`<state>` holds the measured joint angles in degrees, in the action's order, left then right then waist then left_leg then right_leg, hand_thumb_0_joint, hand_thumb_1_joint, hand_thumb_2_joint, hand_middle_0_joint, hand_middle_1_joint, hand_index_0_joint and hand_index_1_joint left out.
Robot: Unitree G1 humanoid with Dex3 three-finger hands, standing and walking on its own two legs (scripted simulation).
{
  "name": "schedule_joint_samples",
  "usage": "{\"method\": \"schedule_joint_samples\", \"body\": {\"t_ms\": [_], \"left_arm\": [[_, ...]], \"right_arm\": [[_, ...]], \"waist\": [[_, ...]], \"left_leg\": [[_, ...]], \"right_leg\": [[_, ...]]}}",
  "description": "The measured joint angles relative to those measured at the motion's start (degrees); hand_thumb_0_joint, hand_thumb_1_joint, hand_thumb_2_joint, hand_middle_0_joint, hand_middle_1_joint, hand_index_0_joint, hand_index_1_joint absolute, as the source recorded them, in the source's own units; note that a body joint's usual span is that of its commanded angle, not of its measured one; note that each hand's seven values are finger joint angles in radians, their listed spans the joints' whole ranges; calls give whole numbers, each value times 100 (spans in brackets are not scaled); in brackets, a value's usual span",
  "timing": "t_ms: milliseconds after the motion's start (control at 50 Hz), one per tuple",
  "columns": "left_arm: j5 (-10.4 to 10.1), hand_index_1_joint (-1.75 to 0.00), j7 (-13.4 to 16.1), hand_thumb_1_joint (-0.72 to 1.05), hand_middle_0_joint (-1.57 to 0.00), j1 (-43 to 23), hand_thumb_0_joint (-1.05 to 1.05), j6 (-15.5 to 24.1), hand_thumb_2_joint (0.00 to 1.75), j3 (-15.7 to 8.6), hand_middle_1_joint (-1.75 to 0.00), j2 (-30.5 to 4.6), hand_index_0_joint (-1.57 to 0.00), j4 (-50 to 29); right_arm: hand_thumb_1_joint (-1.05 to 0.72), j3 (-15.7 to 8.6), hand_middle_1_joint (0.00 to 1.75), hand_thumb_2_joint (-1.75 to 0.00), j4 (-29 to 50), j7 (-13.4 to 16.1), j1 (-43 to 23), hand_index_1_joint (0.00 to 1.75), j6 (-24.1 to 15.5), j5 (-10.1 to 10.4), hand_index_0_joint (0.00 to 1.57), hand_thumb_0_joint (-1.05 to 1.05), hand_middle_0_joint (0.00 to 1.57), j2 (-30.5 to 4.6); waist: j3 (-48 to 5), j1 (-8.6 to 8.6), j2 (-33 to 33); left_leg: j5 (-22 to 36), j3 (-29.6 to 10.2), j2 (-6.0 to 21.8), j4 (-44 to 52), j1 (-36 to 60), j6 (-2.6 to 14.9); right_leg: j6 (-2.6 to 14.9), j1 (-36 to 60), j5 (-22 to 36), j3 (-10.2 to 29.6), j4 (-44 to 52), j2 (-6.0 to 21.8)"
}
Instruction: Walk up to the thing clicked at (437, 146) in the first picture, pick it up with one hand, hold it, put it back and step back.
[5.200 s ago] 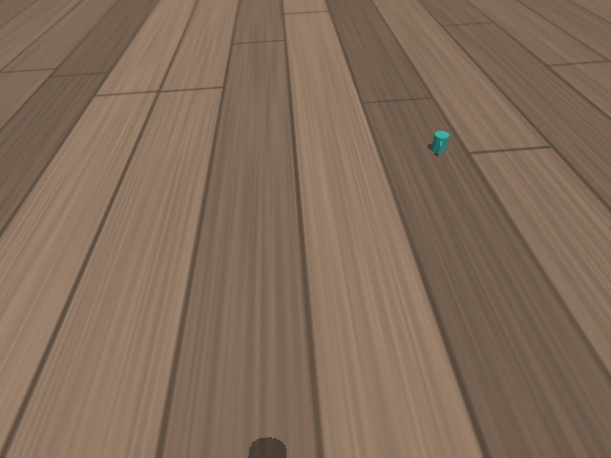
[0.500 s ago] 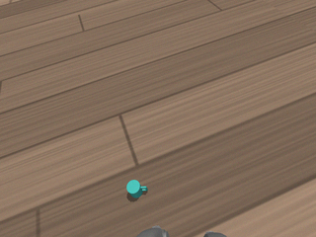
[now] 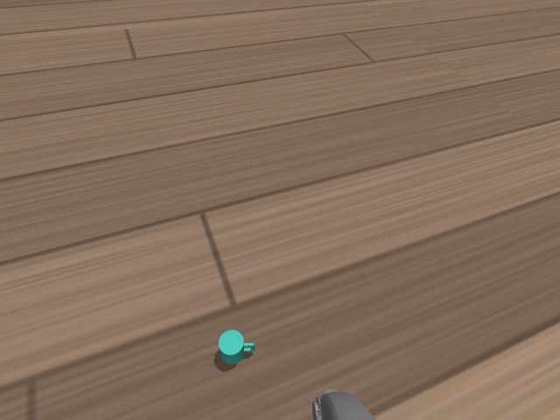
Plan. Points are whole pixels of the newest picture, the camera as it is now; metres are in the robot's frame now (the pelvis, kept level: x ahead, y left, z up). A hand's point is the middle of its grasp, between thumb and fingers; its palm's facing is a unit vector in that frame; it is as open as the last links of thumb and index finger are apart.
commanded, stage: walk up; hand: left
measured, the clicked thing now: (237, 347) +0.47 +0.12 -0.68
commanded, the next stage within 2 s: none
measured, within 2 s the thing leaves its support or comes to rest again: neither
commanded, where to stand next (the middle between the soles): +0.12 -0.06 m, yaw +0 degrees
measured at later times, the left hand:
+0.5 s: hand out of the picture +0.18 +0.19 -0.14, palm faces -0.03 -0.92 -0.40, open 7.3 cm
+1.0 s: hand out of the picture +0.06 +0.17 -0.09, palm faces +0.00 -0.86 -0.51, open 7.3 cm
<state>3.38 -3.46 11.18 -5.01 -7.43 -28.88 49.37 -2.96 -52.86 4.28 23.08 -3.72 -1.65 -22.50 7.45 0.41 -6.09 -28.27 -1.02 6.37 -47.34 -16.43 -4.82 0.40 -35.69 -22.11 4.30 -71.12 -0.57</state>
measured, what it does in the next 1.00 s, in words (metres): steps to the right: right foot, then left foot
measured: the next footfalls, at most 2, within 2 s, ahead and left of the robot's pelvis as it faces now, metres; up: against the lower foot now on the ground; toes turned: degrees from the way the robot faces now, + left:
right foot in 0.16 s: +0.06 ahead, -0.21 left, +0.00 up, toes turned +0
left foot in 0.46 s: +0.17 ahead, +0.03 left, +0.00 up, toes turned +0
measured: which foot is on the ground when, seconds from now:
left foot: down 0.00-0.20, up 0.22-0.44, down 0.46-0.74, up 0.76-1.00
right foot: up 0.00-0.14, down 0.16-1.00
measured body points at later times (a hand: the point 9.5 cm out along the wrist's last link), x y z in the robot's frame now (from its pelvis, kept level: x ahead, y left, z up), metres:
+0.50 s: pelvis +0.06 -0.08 +0.00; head +0.12 -0.08 +0.44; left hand +0.18 +0.24 -0.12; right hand +0.17 -0.39 -0.12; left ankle +0.13 +0.03 -0.70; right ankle +0.06 -0.20 -0.69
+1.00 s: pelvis +0.01 -0.11 +0.03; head +0.06 -0.17 +0.47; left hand +0.06 +0.21 -0.06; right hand +0.11 -0.44 -0.13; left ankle +0.02 +0.07 -0.64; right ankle +0.02 -0.21 -0.70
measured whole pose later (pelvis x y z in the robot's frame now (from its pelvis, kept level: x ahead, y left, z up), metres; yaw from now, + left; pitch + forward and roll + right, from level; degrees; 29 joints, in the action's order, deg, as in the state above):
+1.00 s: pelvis +0.01 -0.11 +0.03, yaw +0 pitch -2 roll +2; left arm 2.6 2.0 13.7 2.4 -3.3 -19.6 52.5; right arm -4.1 -52.8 0.4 9.1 3.5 -0.3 -26.4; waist 8.8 -1.6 5.6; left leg -23.9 -8.8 -1.9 -57.7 -25.5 -1.3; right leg 2.0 -17.1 -20.7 -3.6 -39.6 2.9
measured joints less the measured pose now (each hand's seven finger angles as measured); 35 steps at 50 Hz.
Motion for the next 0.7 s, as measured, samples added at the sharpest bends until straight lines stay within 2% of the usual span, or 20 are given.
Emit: {"method": "schedule_joint_samples", "body": {"t_ms": [80,140,160,200,240,260,300,340,420,460,500,580,640,680,700], "left_arm": [[-23,-30,-116,91,-21,-60,1,-102,90,-1,-30,93,-21,-82],[-103,-30,-112,91,-21,-127,1,-44,90,47,-30,161,-21,-107],[-135,-30,-94,91,-21,-150,1,18,90,55,-30,190,-21,-98],[-158,-30,-21,91,-21,-261,1,167,90,75,-30,345,-21,-56],[-186,-30,55,91,-21,-200,1,285,90,140,-30,411,-21,-95],[-208,-30,80,91,-21,-161,1,304,90,184,-30,470,-21,-86],[-248,-30,131,91,-21,-106,1,316,90,309,-30,650,-21,-60],[-245,-30,193,91,-21,-71,1,359,90,426,-30,784,-21,-22],[-289,-30,315,90,-21,-135,1,451,90,584,-30,844,-21,39],[-376,-30,363,90,-21,-216,1,460,90,618,-30,756,-21,48],[-465,-30,443,90,-21,-399,1,417,90,588,-30,661,-21,96],[-508,-30,560,91,-21,-594,1,383,90,576,-30,660,-21,142],[-493,-30,531,91,-21,-586,1,423,90,515,-30,603,-21,155],[-473,-30,530,91,-21,-541,0,481,90,479,-30,593,-21,159],[-454,-30,538,91,-21,-490,0,537,90,462,-30,587,-21,160]], "right_arm": [[-89,-115,30,-89,11,128,124,30,-27,-13,21,1,21,-277],[-89,-149,30,-89,87,139,99,30,-33,-29,21,1,21,-505],[-89,-151,30,-89,103,127,52,30,-11,-28,21,1,21,-581],[-89,-152,30,-89,77,114,-164,30,79,5,21,1,21,-711],[-90,-92,30,-89,57,128,-418,30,176,82,20,1,21,-626],[-90,-69,30,-89,58,129,-568,30,195,100,20,1,20,-572],[-90,-13,30,-89,133,100,-808,30,144,177,20,1,20,-543],[-90,53,30,-89,225,58,-994,30,57,259,20,1,20,-503],[-90,165,30,-89,309,-84,-1287,30,31,292,20,1,20,-340],[-90,186,30,-89,313,-146,-1380,30,61,247,20,1,20,-192],[-90,204,30,-89,312,-208,-1477,30,144,148,20,0,20,9],[-90,254,30,-89,392,-346,-1653,30,309,94,20,1,21,123],[-90,245,30,-89,482,-363,-1738,30,403,65,21,1,21,152],[-89,223,30,-89,524,-383,-1775,30,458,49,21,1,21,95],[-89,208,30,-89,538,-398,-1787,30,503,50,21,1,21,58]], "waist": [[155,-28,0],[219,-42,74],[236,-42,135],[438,17,488],[424,-24,386],[396,-54,331],[341,-66,442],[268,-90,581],[168,-126,800],[158,-105,772],[244,-131,576],[318,-62,791],[259,-40,836],[234,-42,900],[209,-64,920]], "left_leg": [[-55,30,170,54,-18,-54],[-187,62,372,-42,-47,-87],[-253,38,464,-177,-88,-57],[-101,-382,696,-893,-344,244],[-452,-695,254,-1779,-710,436],[-619,-658,28,-2123,-877,480],[-629,-498,-213,-2447,-1193,544],[-439,-257,-341,-2140,-1356,571],[68,205,-442,-810,-1265,586],[912,325,-553,-90,-1043,617],[909,402,-687,-82,-968,607],[935,239,-524,14,-948,635],[1133,210,-465,234,-1020,555],[1223,176,-427,274,-1113,498],[1230,173,-407,226,-1179,468]], "right_leg": [[-42,146,-205,50,504,260],[9,523,-463,-112,1515,453],[-23,697,-266,-203,1901,448],[-155,870,-222,-479,1874,201],[-129,874,-359,-415,1720,226],[-93,921,-366,-344,1765,254],[-18,1102,-284,-335,2025,239],[23,1229,-218,-340,2219,206],[49,1314,-288,-426,2227,134],[7,1292,-454,-470,1998,180],[-4,1228,-473,-390,1711,310],[117,999,-1231,-381,886,22],[165,972,-1094,-451,773,49],[132,1222,-788,-568,1402,97],[94,1440,-460,-613,2000,113]]}}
